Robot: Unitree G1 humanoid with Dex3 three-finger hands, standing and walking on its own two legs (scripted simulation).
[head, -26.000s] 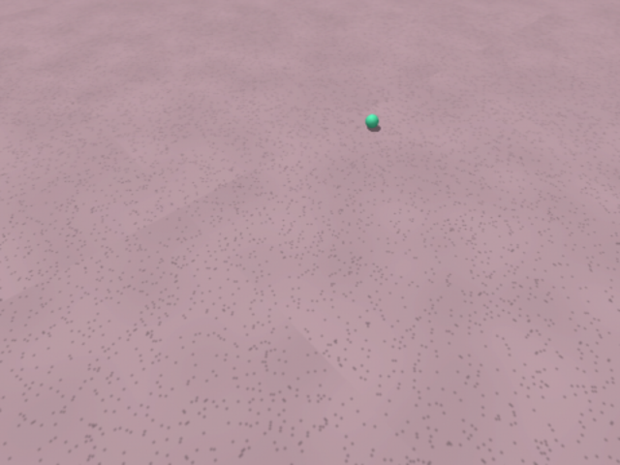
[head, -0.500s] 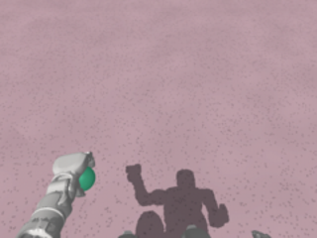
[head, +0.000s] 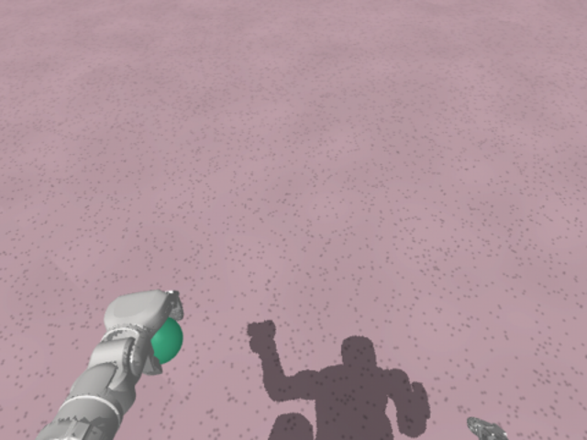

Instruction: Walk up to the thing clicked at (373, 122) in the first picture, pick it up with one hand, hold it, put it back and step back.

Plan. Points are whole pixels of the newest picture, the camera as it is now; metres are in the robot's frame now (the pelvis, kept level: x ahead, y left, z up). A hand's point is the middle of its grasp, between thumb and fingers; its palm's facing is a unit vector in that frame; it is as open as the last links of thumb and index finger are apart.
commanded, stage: hold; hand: left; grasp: from above
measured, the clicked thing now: (158, 339) +0.32 +0.23 -0.10
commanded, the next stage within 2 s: crouch in 1.62 s
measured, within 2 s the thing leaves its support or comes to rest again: neither
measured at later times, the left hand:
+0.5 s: hand (147, 339) +0.30 +0.22 -0.04, palm faces -0.46 -0.06 -0.89, open 10.0 cm
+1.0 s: hand (143, 345) +0.28 +0.22 -0.02, palm faces -0.45 -0.06 -0.89, open 10.1 cm
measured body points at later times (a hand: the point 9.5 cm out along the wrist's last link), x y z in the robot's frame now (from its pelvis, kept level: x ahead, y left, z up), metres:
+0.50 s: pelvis +0.00 -0.01 +0.01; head +0.02 -0.02 +0.46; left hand +0.32 +0.22 +0.01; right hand +0.12 -0.27 -0.11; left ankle +0.00 +0.12 -0.72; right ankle +0.01 -0.14 -0.72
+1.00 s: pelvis -0.01 -0.01 +0.02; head +0.00 -0.03 +0.47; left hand +0.30 +0.22 +0.03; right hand +0.13 -0.27 -0.09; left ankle +0.00 +0.12 -0.72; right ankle +0.01 -0.14 -0.72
